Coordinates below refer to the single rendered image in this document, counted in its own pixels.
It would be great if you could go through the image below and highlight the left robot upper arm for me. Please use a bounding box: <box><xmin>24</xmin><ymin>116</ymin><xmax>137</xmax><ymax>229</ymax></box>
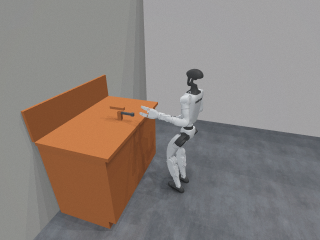
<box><xmin>180</xmin><ymin>94</ymin><xmax>191</xmax><ymax>127</ymax></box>

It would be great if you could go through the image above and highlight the right robot upper arm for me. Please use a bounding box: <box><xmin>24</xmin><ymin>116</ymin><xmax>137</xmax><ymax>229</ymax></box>
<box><xmin>199</xmin><ymin>89</ymin><xmax>204</xmax><ymax>113</ymax></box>

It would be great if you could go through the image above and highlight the robot left hand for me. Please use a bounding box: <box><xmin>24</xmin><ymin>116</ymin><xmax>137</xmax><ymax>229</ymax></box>
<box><xmin>139</xmin><ymin>106</ymin><xmax>159</xmax><ymax>119</ymax></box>

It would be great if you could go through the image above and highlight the robot right shin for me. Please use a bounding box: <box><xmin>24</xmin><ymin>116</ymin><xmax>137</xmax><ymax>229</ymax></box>
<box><xmin>175</xmin><ymin>148</ymin><xmax>186</xmax><ymax>178</ymax></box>

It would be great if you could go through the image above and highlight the robot left thigh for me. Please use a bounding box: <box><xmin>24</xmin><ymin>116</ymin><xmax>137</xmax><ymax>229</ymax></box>
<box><xmin>166</xmin><ymin>133</ymin><xmax>187</xmax><ymax>165</ymax></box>

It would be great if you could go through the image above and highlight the counter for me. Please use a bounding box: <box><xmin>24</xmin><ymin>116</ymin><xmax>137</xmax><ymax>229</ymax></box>
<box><xmin>21</xmin><ymin>74</ymin><xmax>158</xmax><ymax>229</ymax></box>

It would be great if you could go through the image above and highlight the tap lever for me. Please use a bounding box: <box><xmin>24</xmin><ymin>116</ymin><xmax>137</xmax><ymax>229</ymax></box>
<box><xmin>121</xmin><ymin>111</ymin><xmax>135</xmax><ymax>117</ymax></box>

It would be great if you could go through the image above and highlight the robot left forearm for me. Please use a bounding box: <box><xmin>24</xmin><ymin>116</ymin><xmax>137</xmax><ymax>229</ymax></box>
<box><xmin>157</xmin><ymin>112</ymin><xmax>188</xmax><ymax>127</ymax></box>

